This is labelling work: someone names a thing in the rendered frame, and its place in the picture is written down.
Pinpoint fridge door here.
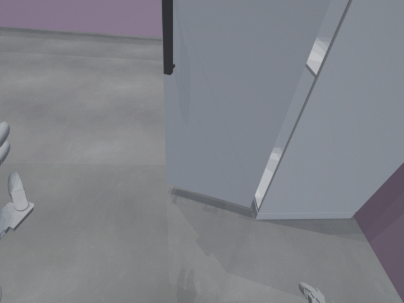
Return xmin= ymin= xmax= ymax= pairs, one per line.
xmin=161 ymin=0 xmax=331 ymax=208

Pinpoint handle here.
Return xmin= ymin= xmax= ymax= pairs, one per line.
xmin=162 ymin=0 xmax=175 ymax=75

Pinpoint robot right hand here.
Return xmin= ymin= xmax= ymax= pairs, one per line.
xmin=299 ymin=282 xmax=325 ymax=303

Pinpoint robot left hand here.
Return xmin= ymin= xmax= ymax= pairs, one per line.
xmin=0 ymin=122 xmax=34 ymax=240

